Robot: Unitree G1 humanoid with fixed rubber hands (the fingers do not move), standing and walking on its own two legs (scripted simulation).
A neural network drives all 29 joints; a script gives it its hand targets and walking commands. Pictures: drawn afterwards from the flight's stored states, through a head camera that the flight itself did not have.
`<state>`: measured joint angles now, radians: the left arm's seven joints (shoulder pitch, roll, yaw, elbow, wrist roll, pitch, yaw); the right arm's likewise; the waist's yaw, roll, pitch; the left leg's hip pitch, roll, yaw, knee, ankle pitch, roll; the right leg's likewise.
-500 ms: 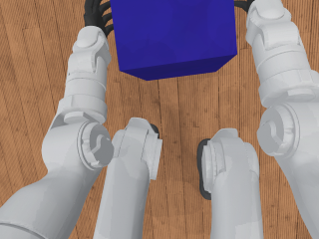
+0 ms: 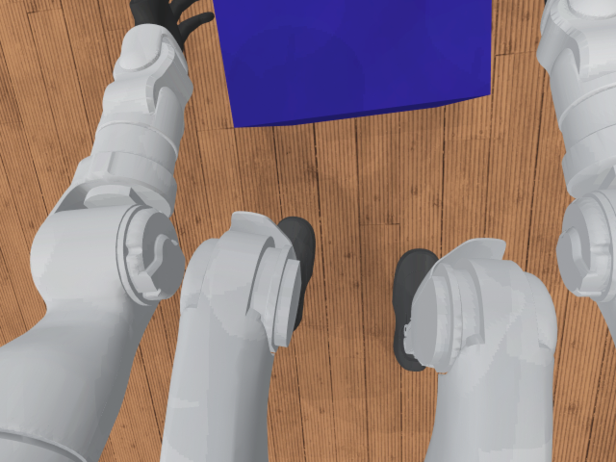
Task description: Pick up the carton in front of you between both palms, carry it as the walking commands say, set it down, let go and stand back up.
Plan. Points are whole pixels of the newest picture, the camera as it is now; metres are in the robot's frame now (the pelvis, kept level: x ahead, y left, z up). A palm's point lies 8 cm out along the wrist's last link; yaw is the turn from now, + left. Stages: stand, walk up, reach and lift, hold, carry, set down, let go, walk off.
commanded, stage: set down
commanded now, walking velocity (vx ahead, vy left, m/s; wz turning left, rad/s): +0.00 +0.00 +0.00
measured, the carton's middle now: (351, 17) +0.53 +0.04 -0.24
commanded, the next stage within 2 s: let go in 1.16 s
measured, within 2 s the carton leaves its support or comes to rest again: neither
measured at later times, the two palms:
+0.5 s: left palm out of the picture +0.51 +0.22 -0.04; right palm out of the picture +0.58 -0.15 -0.04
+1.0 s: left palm out of the picture +0.51 +0.23 +0.11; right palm out of the picture +0.58 -0.16 +0.10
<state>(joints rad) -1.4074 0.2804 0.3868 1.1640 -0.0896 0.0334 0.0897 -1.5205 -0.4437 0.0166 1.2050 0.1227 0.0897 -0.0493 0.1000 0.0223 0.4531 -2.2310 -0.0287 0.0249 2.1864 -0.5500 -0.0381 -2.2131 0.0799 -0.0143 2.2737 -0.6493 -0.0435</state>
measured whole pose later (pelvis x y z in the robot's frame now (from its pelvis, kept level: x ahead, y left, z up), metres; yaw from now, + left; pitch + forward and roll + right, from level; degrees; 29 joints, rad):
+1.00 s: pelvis +0.02 +0.00 +0.20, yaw +0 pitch +48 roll +2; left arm -1.07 0.18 0.36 0.76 -0.07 0.19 0.10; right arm -1.28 -0.39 -0.16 0.98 0.00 0.22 0.02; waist 0.12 -0.01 -0.05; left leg -1.86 -0.03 0.00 1.43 -0.39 -0.02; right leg -1.84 0.07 0.02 1.49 -0.48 -0.03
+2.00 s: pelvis +0.13 +0.02 +0.41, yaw -1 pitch +10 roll +0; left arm 0.18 0.20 0.03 0.43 -0.02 0.02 -0.07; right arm 0.06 -0.20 -0.10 0.53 -0.04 0.00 0.02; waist 0.07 0.03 0.02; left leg -0.42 -0.05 -0.04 0.49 -0.24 0.02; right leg -0.38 0.04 0.05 0.50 -0.29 -0.01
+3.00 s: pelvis +0.15 +0.02 +0.41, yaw -2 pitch +0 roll +0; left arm 0.18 0.35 0.03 0.76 0.04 0.01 0.03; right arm 0.16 -0.33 -0.05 0.80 -0.03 0.00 -0.02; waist 0.00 -0.04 0.02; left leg -0.19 -0.03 -0.02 0.49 -0.30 0.03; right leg -0.13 0.04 0.06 0.44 -0.31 -0.01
